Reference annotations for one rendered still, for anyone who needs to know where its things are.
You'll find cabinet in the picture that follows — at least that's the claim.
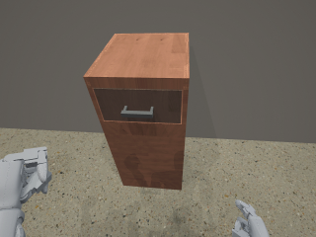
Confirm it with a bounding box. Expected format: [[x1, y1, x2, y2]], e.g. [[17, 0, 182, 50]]
[[83, 33, 190, 191]]

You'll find robot left hand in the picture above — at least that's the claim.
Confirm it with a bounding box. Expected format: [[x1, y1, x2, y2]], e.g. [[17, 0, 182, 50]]
[[0, 146, 52, 210]]

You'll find robot right hand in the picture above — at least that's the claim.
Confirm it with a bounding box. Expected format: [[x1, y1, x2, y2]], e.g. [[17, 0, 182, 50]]
[[231, 199, 270, 237]]

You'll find robot left forearm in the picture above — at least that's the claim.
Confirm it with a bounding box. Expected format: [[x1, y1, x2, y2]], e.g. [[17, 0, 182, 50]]
[[0, 208, 26, 237]]

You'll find drawer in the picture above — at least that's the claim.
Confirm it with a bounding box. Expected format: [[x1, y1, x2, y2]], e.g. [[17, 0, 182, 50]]
[[94, 87, 183, 123]]

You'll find handle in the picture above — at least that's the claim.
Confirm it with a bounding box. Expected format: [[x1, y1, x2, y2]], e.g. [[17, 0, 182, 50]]
[[120, 106, 154, 119]]

